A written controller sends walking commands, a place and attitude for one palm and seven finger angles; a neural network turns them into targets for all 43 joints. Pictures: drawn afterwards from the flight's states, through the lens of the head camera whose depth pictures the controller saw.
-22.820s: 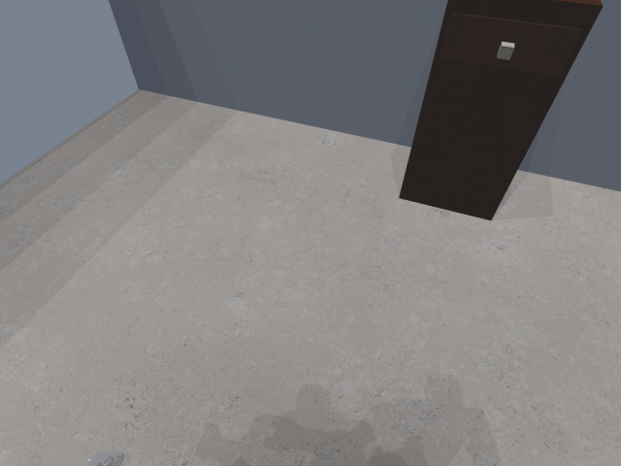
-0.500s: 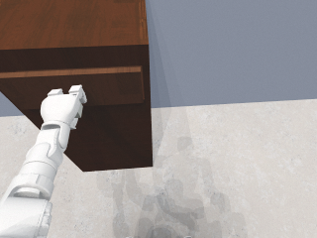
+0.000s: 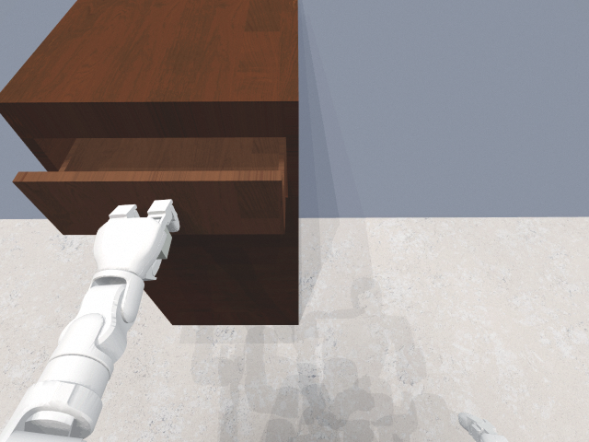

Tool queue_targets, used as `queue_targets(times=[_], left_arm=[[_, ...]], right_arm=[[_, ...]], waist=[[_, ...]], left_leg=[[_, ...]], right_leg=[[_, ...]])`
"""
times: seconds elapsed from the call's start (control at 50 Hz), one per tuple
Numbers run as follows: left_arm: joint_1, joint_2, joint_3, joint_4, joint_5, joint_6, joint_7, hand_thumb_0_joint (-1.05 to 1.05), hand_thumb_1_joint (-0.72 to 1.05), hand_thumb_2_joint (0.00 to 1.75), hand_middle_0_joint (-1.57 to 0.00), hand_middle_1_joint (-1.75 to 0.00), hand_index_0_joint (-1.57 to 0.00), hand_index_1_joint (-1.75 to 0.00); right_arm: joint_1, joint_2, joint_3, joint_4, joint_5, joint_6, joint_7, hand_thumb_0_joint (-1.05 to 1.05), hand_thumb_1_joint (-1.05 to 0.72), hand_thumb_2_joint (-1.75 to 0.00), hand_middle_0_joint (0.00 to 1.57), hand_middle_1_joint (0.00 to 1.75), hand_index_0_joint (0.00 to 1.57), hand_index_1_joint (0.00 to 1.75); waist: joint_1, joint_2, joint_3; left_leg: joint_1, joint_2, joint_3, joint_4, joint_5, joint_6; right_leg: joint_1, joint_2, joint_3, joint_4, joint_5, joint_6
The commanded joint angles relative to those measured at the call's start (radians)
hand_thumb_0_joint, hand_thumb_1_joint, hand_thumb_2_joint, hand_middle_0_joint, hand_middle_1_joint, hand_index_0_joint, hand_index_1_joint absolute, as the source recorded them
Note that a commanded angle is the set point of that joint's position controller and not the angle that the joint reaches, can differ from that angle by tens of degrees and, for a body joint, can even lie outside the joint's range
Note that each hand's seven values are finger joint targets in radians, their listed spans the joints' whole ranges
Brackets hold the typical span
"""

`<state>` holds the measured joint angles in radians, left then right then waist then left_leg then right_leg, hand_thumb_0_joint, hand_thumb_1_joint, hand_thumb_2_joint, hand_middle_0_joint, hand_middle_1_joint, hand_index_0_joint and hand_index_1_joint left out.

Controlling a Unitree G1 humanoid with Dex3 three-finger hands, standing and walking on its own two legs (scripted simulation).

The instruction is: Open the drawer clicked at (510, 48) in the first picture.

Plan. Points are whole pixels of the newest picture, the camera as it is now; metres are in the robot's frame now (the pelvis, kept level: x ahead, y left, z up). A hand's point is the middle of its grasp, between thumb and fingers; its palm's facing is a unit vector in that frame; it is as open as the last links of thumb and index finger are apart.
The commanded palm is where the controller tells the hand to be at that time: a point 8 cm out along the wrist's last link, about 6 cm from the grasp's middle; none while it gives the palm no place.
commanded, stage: pull the drawer open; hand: left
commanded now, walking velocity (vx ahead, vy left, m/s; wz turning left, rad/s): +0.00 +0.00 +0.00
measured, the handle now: (155, 230) +0.41 +0.23 +0.02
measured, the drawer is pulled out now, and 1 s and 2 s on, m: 0.09 0.21 0.30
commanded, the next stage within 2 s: open the thumb to release the handle in 1.96 s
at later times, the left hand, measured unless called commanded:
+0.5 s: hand (133, 310) +0.29 +0.24 +0.00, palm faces -0.02 -0.06 -1.00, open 7.5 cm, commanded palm +0.26 +0.24 +0.06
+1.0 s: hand (124, 347) +0.24 +0.23 +0.00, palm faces -0.01 -0.07 -1.00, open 7.5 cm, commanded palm +0.21 +0.24 +0.06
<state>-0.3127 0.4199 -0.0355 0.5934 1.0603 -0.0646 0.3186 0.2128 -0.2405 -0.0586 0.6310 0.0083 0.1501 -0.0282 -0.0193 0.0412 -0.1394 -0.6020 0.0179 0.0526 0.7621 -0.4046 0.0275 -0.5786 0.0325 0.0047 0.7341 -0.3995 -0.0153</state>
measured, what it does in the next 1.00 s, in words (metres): stands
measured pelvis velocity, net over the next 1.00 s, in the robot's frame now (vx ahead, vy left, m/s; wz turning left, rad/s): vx -0.02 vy -0.01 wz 0.00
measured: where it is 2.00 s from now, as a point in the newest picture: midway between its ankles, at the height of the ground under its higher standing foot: outside the picture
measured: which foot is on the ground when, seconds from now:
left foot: down 0.00-1.00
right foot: down 0.00-1.00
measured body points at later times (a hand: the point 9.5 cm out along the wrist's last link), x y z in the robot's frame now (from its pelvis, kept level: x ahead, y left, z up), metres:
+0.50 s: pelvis -0.01 -0.01 +0.00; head +0.03 -0.03 +0.45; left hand +0.28 +0.24 +0.06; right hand +0.13 -0.26 -0.12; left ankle -0.03 +0.10 -0.71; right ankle -0.03 -0.11 -0.71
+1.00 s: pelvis -0.02 -0.01 +0.00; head +0.01 -0.03 +0.45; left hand +0.24 +0.24 +0.06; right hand +0.16 -0.25 -0.11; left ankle -0.03 +0.10 -0.71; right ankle -0.03 -0.11 -0.71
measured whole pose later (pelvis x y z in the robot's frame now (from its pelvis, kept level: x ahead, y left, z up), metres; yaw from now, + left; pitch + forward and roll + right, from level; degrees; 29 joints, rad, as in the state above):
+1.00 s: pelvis -0.02 -0.01 +0.00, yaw +0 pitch +9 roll +0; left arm 0.14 0.40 -0.04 0.19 1.04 -0.05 0.35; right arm 0.14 -0.23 -0.04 0.64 -0.01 0.07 -0.03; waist 0.03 0.05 -0.10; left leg -0.52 0.02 0.06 0.76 -0.39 0.01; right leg -0.52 0.03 0.01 0.77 -0.40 -0.03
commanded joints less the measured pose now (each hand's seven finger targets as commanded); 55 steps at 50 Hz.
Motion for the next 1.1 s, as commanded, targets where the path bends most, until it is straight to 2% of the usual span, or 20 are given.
queue_targets(times=[0.0,0.04,0.08,0.14,0.18,0.2,0.34,0.38,0.4,0.44,0.48,0.5,0.58,0.72,0.76,0.82,0.86,0.9,0.98,1.08], left_arm=[[-0.158,0.228,0.121,-0.201,-0.011,0.015,0.047,0.0,0.9,0.9,-0.4,-1.35,-0.4,-1.35],[-0.104,0.208,0.113,-0.221,-0.02,0.019,0.049,0.0,0.9,0.9,-0.4,-1.35,-0.4,-1.35],[-0.107,0.243,0.144,-0.274,-0.02,0.011,0.056,0.0,0.9,0.9,-0.4,-1.35,-0.4,-1.35],[-0.055,0.204,0.12,-0.291,-0.028,0.017,0.061,0.0,0.9,0.9,-0.4,-1.35,-0.4,-1.35],[-0.039,0.234,0.148,-0.343,-0.025,0.01,0.069,0.0,0.9,0.9,-0.4,-1.35,-0.4,-1.35],[0.006,0.196,0.122,-0.344,-0.032,0.015,0.07,0.0,0.9,0.9,-0.4,-1.35,-0.4,-1.35],[0.083,0.197,0.139,-0.421,-0.038,0.013,0.088,0.0,0.9,0.9,-0.4,-1.35,-0.4,-1.35],[0.108,0.235,0.177,-0.442,-0.032,0.011,0.093,0.0,0.9,0.9,-0.4,-1.35,-0.4,-1.35],[0.144,0.189,0.14,-0.438,-0.037,0.017,0.093,0.0,0.9,0.9,-0.4,-1.35,-0.4,-1.35],[0.123,0.191,0.14,-0.439,-0.037,0.019,0.095,0.0,0.9,0.9,-0.4,-1.35,-0.4,-1.35],[0.108,0.201,0.145,-0.474,-0.033,0.015,0.099,0.0,0.9,0.9,-0.4,-1.35,-0.4,-1.35],[0.114,0.195,0.138,-0.447,-0.031,0.019,0.099,0.0,0.9,0.9,-0.4,-1.35,-0.4,-1.35],[0.092,0.208,0.144,-0.467,-0.029,0.017,0.096,0.0,0.9,0.9,-0.4,-1.35,-0.4,-1.35],[0.201,0.157,0.111,-0.544,-0.038,0.014,0.091,0.0,0.9,0.9,-0.4,-1.35,-0.4,-1.35],[0.27,0.17,0.136,-0.546,-0.047,0.02,0.09,0.0,0.9,0.9,-0.4,-1.35,-0.4,-1.35],[0.253,0.18,0.144,-0.568,-0.046,0.019,0.09,0.0,0.9,0.9,-0.4,-1.35,-0.4,-1.35],[0.333,0.199,0.176,-0.573,-0.045,0.021,0.092,0.0,0.9,0.9,-0.4,-1.35,-0.4,-1.35],[0.33,0.162,0.138,-0.591,-0.038,0.023,0.094,0.0,0.9,0.9,-0.4,-1.35,-0.4,-1.35],[0.385,0.177,0.16,-0.65,-0.039,0.028,0.102,0.0,0.9,0.9,-0.4,-1.35,-0.4,-1.35],[0.472,0.171,0.17,-0.696,-0.047,0.032,0.105,0.0,0.9,0.9,-0.4,-1.35,-0.4,-1.35]], right_arm=[[0.008,-0.134,-0.047,-0.102,-0.007,-0.03,-0.011,0.0,-0.9,-0.9,0.2,0.3,0.2,0.3],[-0.007,-0.132,-0.045,-0.109,-0.005,-0.036,-0.009,0.0,-0.9,-0.9,0.2,0.3,0.2,0.3],[-0.019,-0.133,-0.041,-0.11,-0.006,-0.038,-0.009,0.0,-0.9,-0.9,0.2,0.3,0.2,0.3],[-0.025,-0.132,-0.045,-0.108,-0.006,-0.048,-0.009,0.0,-0.9,-0.9,0.2,0.3,0.2,0.3],[-0.037,-0.131,-0.042,-0.111,-0.008,-0.053,-0.008,0.0,-0.9,-0.9,0.2,0.3,0.2,0.3],[-0.037,-0.13,-0.046,-0.112,-0.011,-0.059,-0.008,0.0,-0.9,-0.9,0.2,0.3,0.2,0.3],[-0.069,-0.126,-0.041,-0.114,-0.013,-0.08,-0.009,0.0,-0.9,-0.9,0.2,0.3,0.2,0.3],[-0.084,-0.123,-0.037,-0.114,-0.013,-0.081,-0.011,0.0,-0.9,-0.9,0.2,0.3,0.2,0.3],[-0.085,-0.121,-0.038,-0.117,-0.013,-0.086,-0.01,0.0,-0.9,-0.9,0.2,0.3,0.2,0.3],[-0.091,-0.121,-0.035,-0.114,-0.013,-0.091,-0.011,0.0,-0.9,-0.9,0.2,0.3,0.2,0.3],[-0.109,-0.118,-0.029,-0.119,-0.014,-0.092,-0.013,0.0,-0.9,-0.9,0.2,0.3,0.2,0.3],[-0.102,-0.118,-0.033,-0.113,-0.015,-0.095,-0.015,0.0,-0.9,-0.9,0.2,0.3,0.2,0.3],[-0.126,-0.115,-0.023,-0.112,-0.013,-0.099,-0.02,0.0,-0.9,-0.9,0.2,0.3,0.2,0.3],[-0.153,-0.107,-0.019,-0.131,-0.016,-0.111,-0.009,0.0,-0.9,-0.9,0.2,0.3,0.2,0.3],[-0.151,-0.11,-0.022,-0.138,-0.019,-0.115,-0.009,0.0,-0.9,-0.9,0.2,0.3,0.2,0.3],[-0.164,-0.109,-0.014,-0.136,-0.019,-0.116,-0.013,0.0,-0.9,-0.9,0.2,0.3,0.2,0.3],[-0.168,-0.11,-0.017,-0.143,-0.021,-0.118,-0.014,0.0,-0.9,-0.9,0.2,0.3,0.2,0.3],[-0.166,-0.102,-0.017,-0.14,-0.022,-0.118,-0.01,0.0,-0.9,-0.9,0.2,0.3,0.2,0.3],[-0.181,-0.103,-0.012,-0.146,-0.025,-0.118,-0.004,0.0,-0.9,-0.9,0.2,0.3,0.2,0.3],[-0.198,-0.102,-0.009,-0.152,-0.026,-0.12,-0.001,0.0,-0.9,-0.9,0.2,0.3,0.2,0.3]], waist=[[0.031,0.002,-0.33],[0.035,-0.001,-0.307],[0.044,0.006,-0.333],[0.032,-0.017,-0.286],[0.047,-0.005,-0.325],[0.044,0.003,-0.311],[0.048,-0.011,-0.271],[0.063,-0.014,-0.295],[0.055,0.007,-0.257],[0.048,-0.016,-0.225],[0.058,-0.001,-0.251],[0.047,-0.005,-0.215],[0.058,-0.013,-0.228],[0.073,0.014,-0.226],[0.078,0.003,-0.222],[0.073,-0.029,-0.197],[0.09,-0.013,-0.2],[0.078,0.01,-0.185],[0.092,-0.004,-0.219],[0.097,-0.01,-0.203]], left_leg=[[0.229,-0.032,-0.014,-0.038,0.544,0.011],[0.222,-0.033,-0.014,-0.044,0.527,0.01],[0.227,-0.032,-0.016,-0.051,0.527,0.008],[0.226,-0.03,-0.018,-0.051,0.503,0.008],[0.24,-0.029,-0.019,-0.056,0.52,0.007],[0.243,-0.032,-0.016,-0.053,0.518,0.008],[0.234,-0.034,-0.017,-0.064,0.452,0.006],[0.235,-0.035,-0.018,-0.066,0.453,0.003],[0.234,-0.037,-0.016,-0.063,0.446,0.005],[0.223,-0.037,-0.022,-0.067,0.411,0.004],[0.235,-0.039,-0.019,-0.071,0.397,0.004],[0.231,-0.038,-0.022,-0.07,0.38,0.004],[0.228,-0.043,-0.019,-0.078,0.339,0.003],[0.253,-0.038,-0.025,-0.079,0.39,-0.002],[0.248,-0.036,-0.025,-0.078,0.391,-0.001],[0.227,-0.04,-0.022,-0.08,0.339,0.001],[0.226,-0.041,-0.024,-0.08,0.355,-0.001],[0.237,-0.038,-0.025,-0.075,0.358,-0.002],[0.244,-0.036,-0.027,-0.072,0.375,-0.005],[0.235,-0.036,-0.027,-0.067,0.378,-0.007]], right_leg=[[0.173,0.021,-0.013,-0.048,0.516,-0.024],[0.174,0.02,-0.013,-0.053,0.511,-0.024],[0.186,0.018,-0.007,-0.05,0.51,-0.022],[0.164,0.021,-0.015,-0.056,0.484,-0.023],[0.181,0.018,-0.008,-0.052,0.495,-0.022],[0.184,0.018,-0.008,-0.055,0.504,-0.023],[0.177,0.016,-0.009,-0.059,0.459,-0.023],[0.189,0.015,-0.003,-0.055,0.453,-0.023],[0.174,0.016,-0.006,-0.059,0.455,-0.025],[0.156,0.016,-0.011,-0.062,0.417,-0.025],[0.158,0.012,-0.005,-0.064,0.396,-0.023],[0.143,0.016,-0.008,-0.066,0.382,-0.025],[0.148,0.01,0.001,-0.075,0.349,-0.022],[0.15,0.012,-0.009,-0.063,0.374,-0.028],[0.169,0.013,-0.007,-0.066,0.38,-0.029],[0.157,0.009,0.0,-0.073,0.358,-0.022],[0.176,0.011,0.004,-0.071,0.368,-0.029],[0.145,0.013,-0.003,-0.063,0.357,-0.029],[0.158,0.01,-0.001,-0.053,0.365,-0.028],[0.159,0.008,0.006,-0.048,0.39,-0.027]])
